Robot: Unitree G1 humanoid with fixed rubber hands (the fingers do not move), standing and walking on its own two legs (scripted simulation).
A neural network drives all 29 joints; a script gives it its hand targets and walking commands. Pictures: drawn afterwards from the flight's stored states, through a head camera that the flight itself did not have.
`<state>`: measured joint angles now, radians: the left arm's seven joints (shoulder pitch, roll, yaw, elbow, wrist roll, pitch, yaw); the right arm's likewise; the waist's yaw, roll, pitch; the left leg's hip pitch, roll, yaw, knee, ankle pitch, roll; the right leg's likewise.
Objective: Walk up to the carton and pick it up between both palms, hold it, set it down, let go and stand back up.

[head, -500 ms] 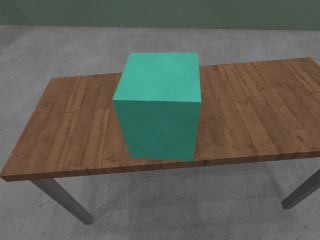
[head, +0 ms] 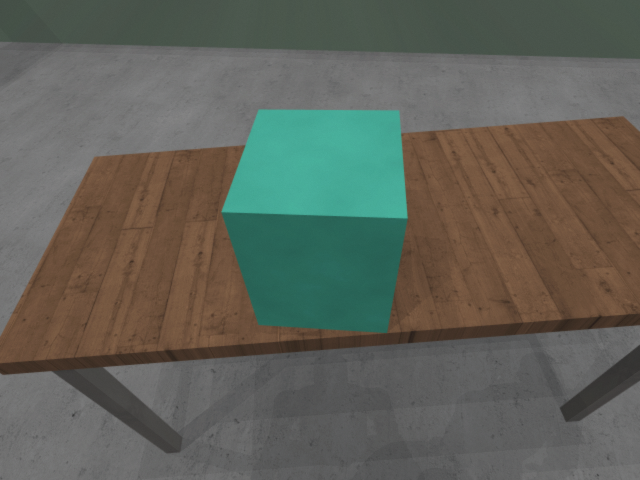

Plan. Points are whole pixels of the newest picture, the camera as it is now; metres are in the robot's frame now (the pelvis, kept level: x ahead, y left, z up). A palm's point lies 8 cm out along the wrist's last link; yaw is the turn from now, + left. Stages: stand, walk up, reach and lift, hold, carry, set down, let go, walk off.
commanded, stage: stand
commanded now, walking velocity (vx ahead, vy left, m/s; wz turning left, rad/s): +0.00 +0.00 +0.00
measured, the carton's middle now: (324, 224) +0.46 +0.01 +0.05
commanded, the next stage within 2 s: none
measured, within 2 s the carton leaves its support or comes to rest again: neither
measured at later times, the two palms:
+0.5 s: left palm out of the picture +0.00 +0.22 -0.14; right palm out of the picture -0.01 -0.21 -0.15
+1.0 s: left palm out of the picture +0.01 +0.22 -0.14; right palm out of the picture -0.01 -0.21 -0.15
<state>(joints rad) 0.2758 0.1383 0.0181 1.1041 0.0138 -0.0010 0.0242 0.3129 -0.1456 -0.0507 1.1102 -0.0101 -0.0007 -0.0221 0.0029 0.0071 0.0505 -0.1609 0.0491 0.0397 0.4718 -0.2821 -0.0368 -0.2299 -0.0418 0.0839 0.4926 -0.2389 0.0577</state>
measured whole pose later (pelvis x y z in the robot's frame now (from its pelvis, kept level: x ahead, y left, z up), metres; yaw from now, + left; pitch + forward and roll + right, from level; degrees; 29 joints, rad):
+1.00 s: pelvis +0.02 +0.00 +0.00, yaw +0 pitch -2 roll +1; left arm 0.27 0.13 0.00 1.13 0.01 0.01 0.04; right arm 0.31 -0.14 -0.04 1.13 -0.01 0.00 -0.03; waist -0.01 0.01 0.06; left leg -0.11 0.05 0.05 0.43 -0.29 -0.04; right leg -0.19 -0.04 0.09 0.46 -0.25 0.06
